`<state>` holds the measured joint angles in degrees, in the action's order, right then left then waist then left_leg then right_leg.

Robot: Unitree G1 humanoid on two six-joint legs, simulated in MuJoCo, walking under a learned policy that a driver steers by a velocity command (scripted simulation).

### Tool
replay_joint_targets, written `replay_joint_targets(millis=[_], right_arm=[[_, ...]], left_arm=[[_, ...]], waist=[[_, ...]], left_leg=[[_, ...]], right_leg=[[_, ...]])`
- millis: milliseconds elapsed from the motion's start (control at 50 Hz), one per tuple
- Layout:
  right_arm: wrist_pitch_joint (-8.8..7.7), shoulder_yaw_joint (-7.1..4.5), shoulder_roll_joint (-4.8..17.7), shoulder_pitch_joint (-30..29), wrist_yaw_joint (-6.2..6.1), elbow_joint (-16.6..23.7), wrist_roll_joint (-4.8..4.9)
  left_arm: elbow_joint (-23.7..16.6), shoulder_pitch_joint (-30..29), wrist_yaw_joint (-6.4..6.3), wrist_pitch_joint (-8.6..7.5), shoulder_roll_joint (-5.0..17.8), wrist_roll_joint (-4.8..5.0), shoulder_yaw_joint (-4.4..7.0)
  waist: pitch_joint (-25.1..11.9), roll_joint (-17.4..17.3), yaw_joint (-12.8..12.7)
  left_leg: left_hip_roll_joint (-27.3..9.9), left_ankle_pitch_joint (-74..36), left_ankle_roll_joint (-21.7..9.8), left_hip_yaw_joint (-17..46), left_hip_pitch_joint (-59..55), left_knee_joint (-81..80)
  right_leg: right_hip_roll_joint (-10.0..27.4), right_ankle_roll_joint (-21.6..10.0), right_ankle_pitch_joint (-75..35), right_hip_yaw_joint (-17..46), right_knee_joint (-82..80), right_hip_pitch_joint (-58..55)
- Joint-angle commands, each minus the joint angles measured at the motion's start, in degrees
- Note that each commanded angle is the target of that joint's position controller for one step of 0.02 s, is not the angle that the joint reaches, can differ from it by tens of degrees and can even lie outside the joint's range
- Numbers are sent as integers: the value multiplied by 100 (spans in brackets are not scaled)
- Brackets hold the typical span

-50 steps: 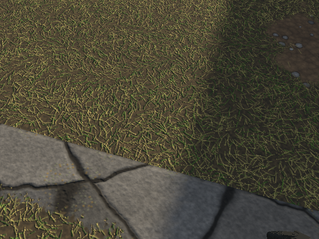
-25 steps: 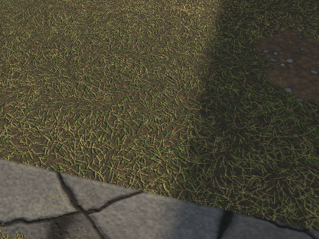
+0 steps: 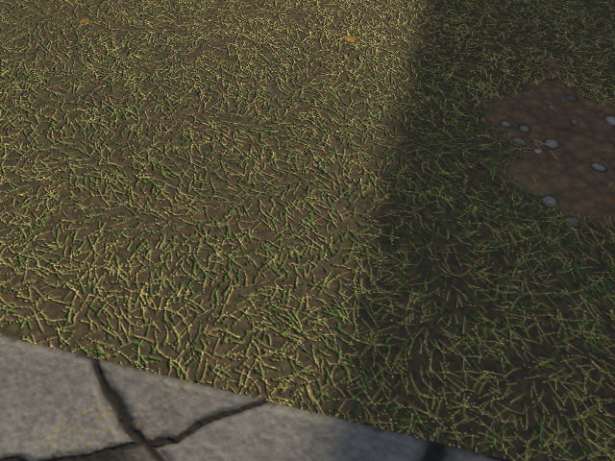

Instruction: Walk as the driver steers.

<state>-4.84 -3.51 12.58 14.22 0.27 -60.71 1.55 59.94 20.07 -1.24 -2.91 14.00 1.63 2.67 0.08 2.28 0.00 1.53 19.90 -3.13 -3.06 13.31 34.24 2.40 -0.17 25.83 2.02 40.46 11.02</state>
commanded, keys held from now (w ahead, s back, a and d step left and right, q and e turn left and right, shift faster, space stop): w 0.02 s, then w+e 0.90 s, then w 0.08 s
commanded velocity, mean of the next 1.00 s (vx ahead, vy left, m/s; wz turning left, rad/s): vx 0.46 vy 0.00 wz -0.44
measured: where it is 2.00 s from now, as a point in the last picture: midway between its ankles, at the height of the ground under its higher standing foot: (452, 307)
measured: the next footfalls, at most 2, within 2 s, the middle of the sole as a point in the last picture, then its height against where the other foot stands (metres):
right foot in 0.42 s outside the picture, level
left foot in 0.92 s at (336, 389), level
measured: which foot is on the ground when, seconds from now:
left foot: down 0.00-0.44, up 0.46-0.90, down 0.92-1.00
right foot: up 0.00-0.40, down 0.42-0.94, up 0.96-1.00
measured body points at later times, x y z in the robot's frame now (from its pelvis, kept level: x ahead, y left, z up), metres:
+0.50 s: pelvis +0.24 -0.06 -0.01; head +0.27 -0.07 +0.44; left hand +0.47 +0.14 -0.11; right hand +0.17 -0.32 -0.15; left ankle +0.05 +0.10 -0.63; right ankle +0.32 -0.14 -0.73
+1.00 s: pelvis +0.53 -0.10 +0.00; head +0.56 -0.11 +0.45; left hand +0.69 +0.14 -0.13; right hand +0.60 -0.42 -0.08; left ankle +0.66 -0.04 -0.73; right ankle +0.34 -0.14 -0.67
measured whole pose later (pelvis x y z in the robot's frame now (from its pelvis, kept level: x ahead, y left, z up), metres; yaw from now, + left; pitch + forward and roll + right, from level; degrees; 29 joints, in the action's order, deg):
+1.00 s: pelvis +0.53 -0.10 +0.00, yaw -29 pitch +3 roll +1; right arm -8.1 -2.5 14.7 3.1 0.8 -43.3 -0.2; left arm 47.8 21.1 -0.8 -2.7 16.2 1.7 3.5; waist 0.6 1.5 -3.3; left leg 2.5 7.3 -1.0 0.6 24.8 29.4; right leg -5.6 -3.2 28.7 10.6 56.5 14.1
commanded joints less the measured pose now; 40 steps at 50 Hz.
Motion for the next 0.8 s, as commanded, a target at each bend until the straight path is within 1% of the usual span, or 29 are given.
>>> replay_joint_targets(millis=[20,40,60,80,100,120,160,200,240,280,320,360,380,400,420,440,460,480,500,520,540,560,600,640,660,700,740,760,800], right_arm=[[-174,-140,940,1502,72,-254,-131],[-215,-72,711,1162,69,-116,-135],[-225,-41,673,955,76,-45,-123],[-208,23,530,839,76,-16,-119],[-167,78,383,875,58,-42,-148],[-134,101,338,985,28,-71,-183],[-104,101,462,1090,-51,-88,-238],[-100,88,647,932,-119,-14,-263],[-111,71,792,967,-169,14,-237],[-111,55,840,1142,-182,-32,-182],[-76,36,866,1195,-177,-50,-134],[-13,-10,1025,1053,-196,37,-134],[40,-38,1110,979,-221,99,-149],[108,-61,1178,870,-243,182,-181],[133,-51,1193,785,-252,290,-187],[62,34,972,865,-224,474,-292],[-170,241,233,1263,-77,693,-201],[-431,99,784,520,10,861,-14],[-525,41,993,91,16,1082,137],[-540,26,954,15,-44,1073,76],[-469,-52,1013,95,-109,1034,-29],[-366,-76,982,236,-121,1058,-80],[-212,-93,844,186,-149,1187,-181],[-143,-97,808,-318,-194,1432,-277],[-136,-95,798,-625,-209,1550,-286],[-161,-63,706,-1109,-195,1716,-271],[-204,-13,610,-1512,-138,1857,-228],[-220,-1,610,-1673,-107,1926,-195],[-255,-6,707,-1885,-49,2054,-142]], left_arm=[[-889,-1167,27,-346,549,87,90],[-772,-950,86,-369,486,162,80],[-713,-901,111,-372,448,156,89],[-705,-1000,127,-353,485,116,131],[-705,-1019,161,-313,448,89,153],[-695,-1011,200,-265,340,80,145],[-805,-1245,241,-175,168,56,107],[-1077,-1760,248,-144,48,27,36],[-1293,-2200,291,-137,-4,-2,-30],[-1454,-2467,361,-117,47,-2,-54],[-1606,-2624,439,-109,112,2,-50],[-1693,-2485,508,-119,283,-10,31],[-1664,-2174,535,-107,430,-5,109],[-1512,-1471,547,-87,660,14,242],[-1280,-556,500,-45,983,27,433],[-1151,236,357,38,1472,13,582],[-1332,8,350,15,1620,-21,546],[-1277,-14,345,-40,1185,-66,426],[-1319,-305,332,-116,950,-99,362],[-1427,-776,373,-194,815,-100,309],[-1534,-1120,379,-236,671,-127,261],[-1608,-1270,367,-244,643,-166,238],[-1603,-1179,312,-247,707,-114,237],[-1583,-910,209,-251,893,-110,280],[-1571,-754,161,-243,967,-112,301],[-1544,-497,102,-204,1004,-87,314],[-1508,-292,72,-164,1019,-49,324],[-1478,-189,67,-150,1024,-33,328],[-1417,-6,58,-117,986,-5,325]], waist=[[331,-1185,605],[404,-881,412],[437,-654,303],[507,-570,260],[468,-686,230],[420,-775,234],[490,-686,256],[679,-589,276],[757,-648,364],[847,-625,406],[892,-590,338],[603,-730,89],[311,-874,-131],[-124,-965,-514],[-605,-856,-973],[-1195,130,-1086],[-1990,1272,-471],[-1693,636,-767],[-931,389,-617],[-419,-356,-272],[-283,-452,-30],[-201,-327,151],[-67,-196,248],[96,-112,144],[163,-76,39],[185,10,-148],[156,120,-324],[134,152,-396],[96,193,-469]], left_leg=[[-2313,-82,-1395,4111,-2423,-2231],[-2150,-403,-1186,3385,-2330,-2157],[-1991,-679,-984,2772,-2232,-2213],[-1822,-1281,-781,2167,-2101,-2280],[-1614,-1729,-607,1623,-1952,-2330],[-1485,-2051,-537,1263,-1872,-2370],[-1414,-2391,-548,806,-1662,-2518],[-1362,-2387,-533,433,-1248,-2737],[-1356,-2338,-510,101,-968,-2930],[-1468,-2438,-505,-116,-1066,-2970],[-1601,-3057,-440,-317,-1467,-2753],[-1688,-5054,-324,-549,-1856,-2065],[-1711,-6116,-257,-648,-1982,-1456],[-1672,-6776,-184,-726,-1885,-475],[-1476,-6438,-27,-769,-1200,834],[-1035,-3690,178,-800,357,2859],[243,1010,410,103,2408,4895],[-86,856,169,1066,2999,5197],[-348,366,12,945,3203,4929],[-612,-40,11,911,2898,4371],[-808,-233,56,910,2462,3863],[-917,-303,115,946,2100,3626],[-956,-395,312,817,1916,3066],[-883,-967,525,691,2093,2322],[-819,-1359,589,666,2198,1851],[-635,-2140,622,664,2107,869],[-429,-2644,610,606,1830,92],[-360,-2748,606,597,1722,-112],[-298,-2685,567,706,1726,-397]], right_leg=[[-221,-170,482,283,2786,3718],[-7,-325,-2,401,3065,3841],[176,-418,-503,379,2988,3903],[311,-453,-905,381,2710,3839],[374,-441,-1164,313,2470,3600],[356,-395,-1353,224,2321,3461],[278,-269,-1704,137,1897,3451],[211,-188,-2182,9,979,3266],[150,-182,-2645,-301,267,2861],[117,-270,-2775,-452,-103,2670],[71,-448,-2635,-515,-379,2645],[-196,-673,-2226,-776,-424,2186],[-390,-786,-1968,-923,-342,1740],[-612,-923,-1843,-1009,-371,882],[-712,-1130,-1947,-806,-637,-525],[382,-1502,-1501,1009,-821,-2172],[1791,-2649,-140,4580,-2117,-3537],[1615,-2290,1,4529,-2628,-3231],[1420,-2019,-423,3575,-2662,-2461],[1144,-1849,-1208,2842,-2753,-1414],[898,-1708,-1694,2291,-2802,-719],[742,-1672,-1930,2036,-2890,-223],[597,-1699,-2218,1710,-3019,359],[465,-1696,-2319,1468,-3109,657],[397,-1640,-2297,1421,-3109,684],[218,-1436,-2183,1289,-2996,675],[144,-1274,-2056,1263,-2883,643],[172,-1232,-1971,1342,-2835,574],[294,-1207,-1888,1610,-2582,197]])
Keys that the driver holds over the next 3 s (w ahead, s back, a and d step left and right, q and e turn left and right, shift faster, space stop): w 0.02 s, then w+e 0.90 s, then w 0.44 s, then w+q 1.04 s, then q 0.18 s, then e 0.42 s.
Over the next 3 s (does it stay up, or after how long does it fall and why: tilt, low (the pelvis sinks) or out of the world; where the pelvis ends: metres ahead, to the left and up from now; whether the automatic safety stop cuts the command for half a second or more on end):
stays up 1.36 -0.47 0.01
